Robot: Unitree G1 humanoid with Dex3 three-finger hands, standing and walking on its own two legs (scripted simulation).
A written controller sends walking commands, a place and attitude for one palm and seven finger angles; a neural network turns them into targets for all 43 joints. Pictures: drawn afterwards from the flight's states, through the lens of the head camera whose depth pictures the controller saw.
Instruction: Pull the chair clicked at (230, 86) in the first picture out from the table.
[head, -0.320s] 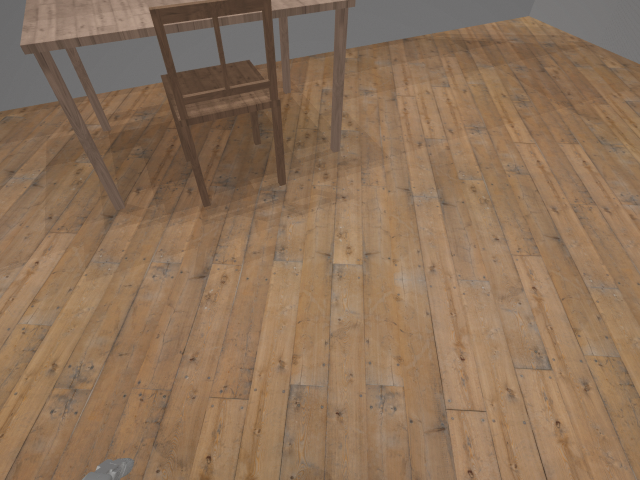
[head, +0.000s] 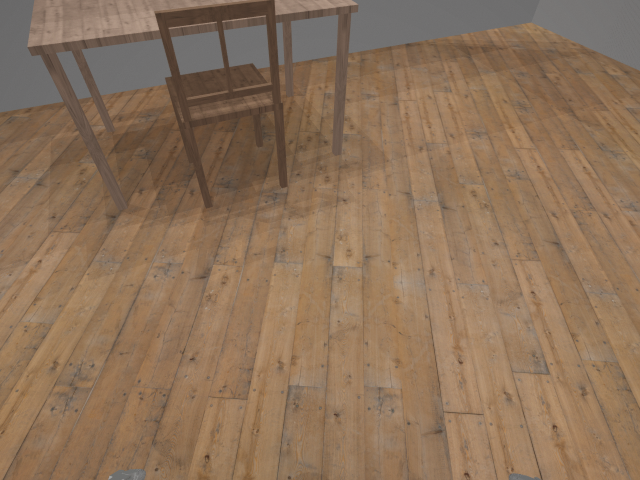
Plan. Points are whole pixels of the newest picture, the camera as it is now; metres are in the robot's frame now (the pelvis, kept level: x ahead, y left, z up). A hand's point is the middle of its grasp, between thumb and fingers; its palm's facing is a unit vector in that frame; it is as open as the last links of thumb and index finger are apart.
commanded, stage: stand and wait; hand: left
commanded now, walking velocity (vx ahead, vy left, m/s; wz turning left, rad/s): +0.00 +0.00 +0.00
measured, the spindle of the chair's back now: (225, 57) +1.45 +0.44 -0.11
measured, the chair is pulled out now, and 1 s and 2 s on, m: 0.00 0.00 0.00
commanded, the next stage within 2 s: look at it before walking up in 0.50 s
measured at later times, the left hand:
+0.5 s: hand out of the picture +0.06 +0.24 -0.15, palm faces -0.04 -0.94 -0.34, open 7.4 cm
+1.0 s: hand out of the picture +0.06 +0.24 -0.15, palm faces -0.04 -0.94 -0.33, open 7.4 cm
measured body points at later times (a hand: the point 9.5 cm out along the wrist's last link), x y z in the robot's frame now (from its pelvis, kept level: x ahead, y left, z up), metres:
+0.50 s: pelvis -0.01 -0.01 +0.00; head -0.01 -0.01 +0.45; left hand +0.06 +0.29 -0.13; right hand +0.06 -0.30 -0.13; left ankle -0.01 +0.12 -0.74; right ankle -0.01 -0.12 -0.74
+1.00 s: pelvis -0.01 -0.01 +0.01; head -0.01 -0.01 +0.46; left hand +0.06 +0.28 -0.13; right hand +0.06 -0.30 -0.13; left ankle -0.01 +0.12 -0.74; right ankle -0.01 -0.12 -0.74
